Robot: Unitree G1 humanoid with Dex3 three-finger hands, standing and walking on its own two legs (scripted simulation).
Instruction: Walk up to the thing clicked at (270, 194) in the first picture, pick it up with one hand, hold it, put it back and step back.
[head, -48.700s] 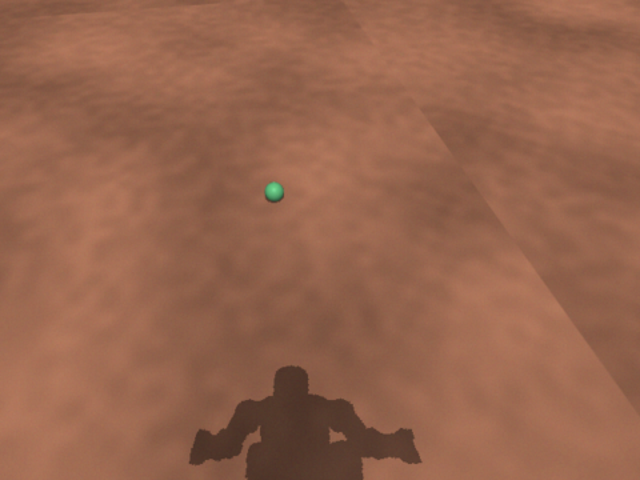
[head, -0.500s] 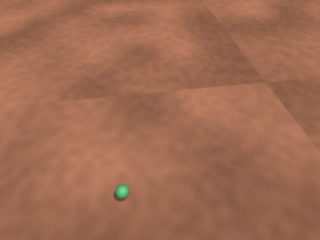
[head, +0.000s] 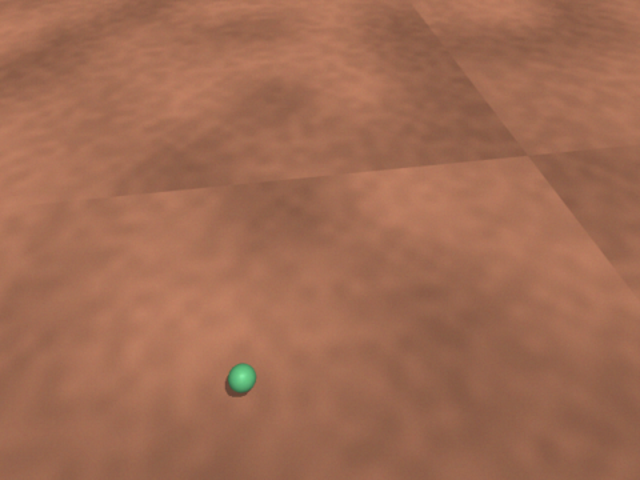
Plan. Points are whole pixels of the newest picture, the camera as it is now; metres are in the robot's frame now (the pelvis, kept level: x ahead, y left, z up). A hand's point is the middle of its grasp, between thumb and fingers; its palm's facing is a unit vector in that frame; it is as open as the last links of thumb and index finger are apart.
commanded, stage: step back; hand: left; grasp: from above
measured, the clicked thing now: (242, 377) +0.50 +0.25 -0.74
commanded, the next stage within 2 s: none
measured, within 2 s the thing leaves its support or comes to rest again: neither
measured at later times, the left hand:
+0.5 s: hand out of the picture +0.06 +0.32 -0.18, palm faces -0.06 -0.93 -0.37, open 7.4 cm
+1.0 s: hand out of the picture -0.05 +0.33 -0.17, palm faces -0.01 -0.92 -0.39, open 7.4 cm
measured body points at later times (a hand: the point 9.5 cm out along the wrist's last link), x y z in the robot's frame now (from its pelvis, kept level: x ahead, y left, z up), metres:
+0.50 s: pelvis -0.08 +0.06 -0.02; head +0.01 +0.08 +0.42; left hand +0.06 +0.36 -0.15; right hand -0.01 -0.26 -0.13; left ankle -0.06 +0.16 -0.75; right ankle -0.11 -0.07 -0.68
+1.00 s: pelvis -0.19 +0.07 -0.03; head -0.12 +0.08 +0.41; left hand -0.05 +0.38 -0.14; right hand -0.10 -0.26 -0.14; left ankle -0.19 +0.18 -0.75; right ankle -0.11 -0.06 -0.75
